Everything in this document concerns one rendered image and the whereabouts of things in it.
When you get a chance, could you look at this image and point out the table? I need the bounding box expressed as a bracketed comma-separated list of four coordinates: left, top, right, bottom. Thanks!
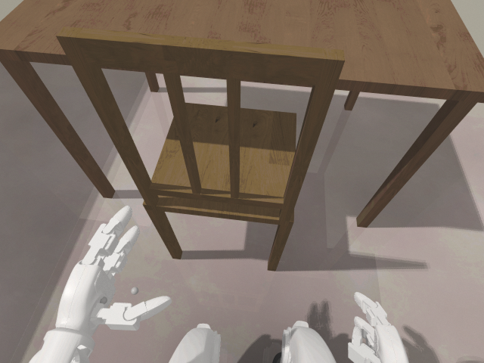
[0, 0, 484, 228]

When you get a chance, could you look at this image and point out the robot thigh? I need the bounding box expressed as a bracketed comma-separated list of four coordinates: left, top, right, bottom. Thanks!
[281, 326, 336, 363]
[169, 327, 221, 363]

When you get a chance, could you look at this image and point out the robot left thigh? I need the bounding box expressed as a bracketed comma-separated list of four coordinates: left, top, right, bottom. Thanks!
[169, 327, 221, 363]

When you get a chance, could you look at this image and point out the robot left forearm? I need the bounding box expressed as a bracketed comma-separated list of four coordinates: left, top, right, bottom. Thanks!
[29, 328, 95, 363]

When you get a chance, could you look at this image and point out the right robot hand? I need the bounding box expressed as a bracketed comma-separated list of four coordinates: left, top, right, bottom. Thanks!
[348, 292, 409, 363]

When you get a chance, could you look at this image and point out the chair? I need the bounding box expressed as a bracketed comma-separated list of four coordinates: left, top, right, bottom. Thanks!
[56, 26, 345, 271]

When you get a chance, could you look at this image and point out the robot right thigh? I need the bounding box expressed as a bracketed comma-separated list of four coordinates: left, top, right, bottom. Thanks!
[281, 326, 336, 363]

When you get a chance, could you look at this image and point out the left robot hand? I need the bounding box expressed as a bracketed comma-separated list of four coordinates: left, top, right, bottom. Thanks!
[55, 206, 172, 336]

